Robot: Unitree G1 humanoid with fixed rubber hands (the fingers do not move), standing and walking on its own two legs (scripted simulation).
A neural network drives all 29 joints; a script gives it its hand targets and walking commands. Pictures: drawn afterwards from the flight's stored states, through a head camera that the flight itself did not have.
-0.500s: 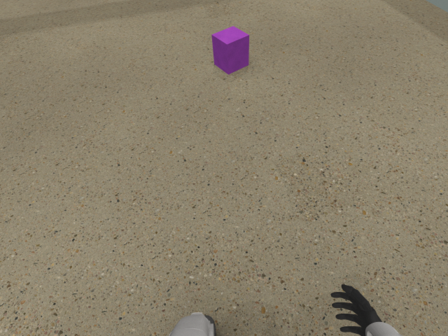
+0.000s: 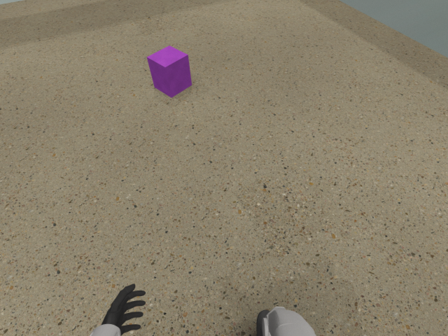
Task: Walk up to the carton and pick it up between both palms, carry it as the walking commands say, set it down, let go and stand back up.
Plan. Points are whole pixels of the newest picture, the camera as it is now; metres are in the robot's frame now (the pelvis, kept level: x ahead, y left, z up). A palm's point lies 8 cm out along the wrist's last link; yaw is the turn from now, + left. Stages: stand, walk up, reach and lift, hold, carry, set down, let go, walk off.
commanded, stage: walk up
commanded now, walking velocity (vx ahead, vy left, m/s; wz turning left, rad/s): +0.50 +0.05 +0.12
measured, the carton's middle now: (170, 71) +1.89 +0.20 -0.65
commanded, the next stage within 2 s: none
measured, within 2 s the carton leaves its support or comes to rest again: neither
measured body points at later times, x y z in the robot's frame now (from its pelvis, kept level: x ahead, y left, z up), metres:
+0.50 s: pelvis +0.22 +0.02 +0.01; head +0.25 +0.01 +0.45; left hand +0.11 +0.26 -0.13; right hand +0.41 -0.19 -0.12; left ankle +0.34 +0.18 -0.71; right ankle +0.13 -0.13 -0.74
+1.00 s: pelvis +0.46 +0.04 +0.00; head +0.49 +0.04 +0.45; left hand +0.65 +0.25 -0.12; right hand +0.36 -0.19 -0.14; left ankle +0.35 +0.18 -0.74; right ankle +0.59 -0.09 -0.72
